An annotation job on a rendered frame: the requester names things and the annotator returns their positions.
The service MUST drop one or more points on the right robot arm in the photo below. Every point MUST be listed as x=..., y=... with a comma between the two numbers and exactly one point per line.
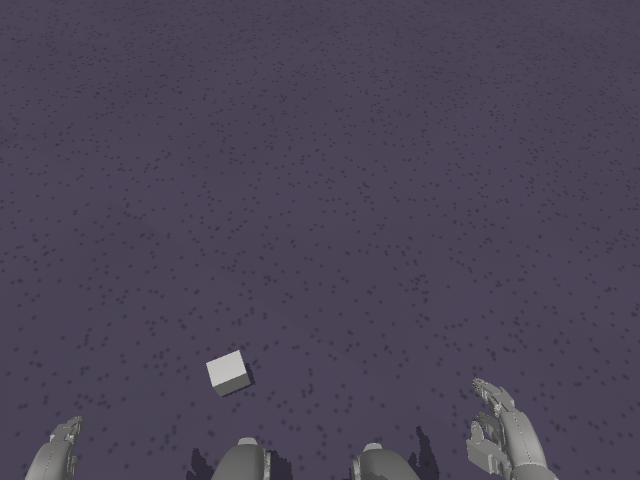
x=532, y=472

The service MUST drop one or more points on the carton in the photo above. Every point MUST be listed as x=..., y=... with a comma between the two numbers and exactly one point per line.
x=228, y=373

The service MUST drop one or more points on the right robot hand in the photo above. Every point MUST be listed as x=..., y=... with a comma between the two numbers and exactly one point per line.
x=515, y=442

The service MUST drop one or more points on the left robot hand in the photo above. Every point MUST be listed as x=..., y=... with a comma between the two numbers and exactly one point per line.
x=54, y=460

